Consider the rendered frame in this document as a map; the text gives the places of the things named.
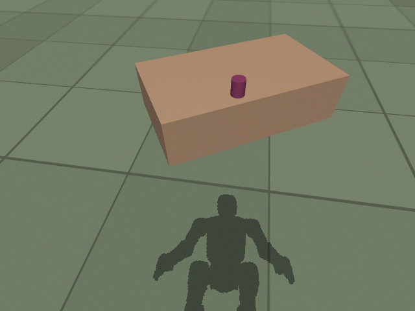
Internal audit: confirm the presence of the can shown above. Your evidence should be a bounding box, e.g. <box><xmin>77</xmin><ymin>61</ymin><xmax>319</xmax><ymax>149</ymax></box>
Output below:
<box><xmin>230</xmin><ymin>75</ymin><xmax>246</xmax><ymax>98</ymax></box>

